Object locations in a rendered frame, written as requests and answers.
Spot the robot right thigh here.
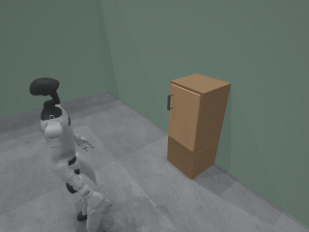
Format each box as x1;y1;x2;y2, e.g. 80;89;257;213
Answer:
66;172;102;215

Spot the robot right hand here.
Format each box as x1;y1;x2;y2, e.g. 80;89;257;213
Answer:
86;190;112;214

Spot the robot left forearm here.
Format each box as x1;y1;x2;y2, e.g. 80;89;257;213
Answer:
73;131;81;143

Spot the robot right forearm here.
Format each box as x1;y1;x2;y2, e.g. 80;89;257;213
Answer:
55;162;93;198

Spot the cupboard door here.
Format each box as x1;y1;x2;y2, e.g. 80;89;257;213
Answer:
168;83;201;152

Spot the robot left hand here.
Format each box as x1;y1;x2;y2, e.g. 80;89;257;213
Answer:
76;136;95;152

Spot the robot right upper arm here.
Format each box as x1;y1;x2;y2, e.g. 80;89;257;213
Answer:
44;121;69;173

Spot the handle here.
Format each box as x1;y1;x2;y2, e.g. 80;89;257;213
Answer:
167;94;173;111

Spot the robot left foot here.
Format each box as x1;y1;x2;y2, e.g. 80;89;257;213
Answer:
77;212;87;221

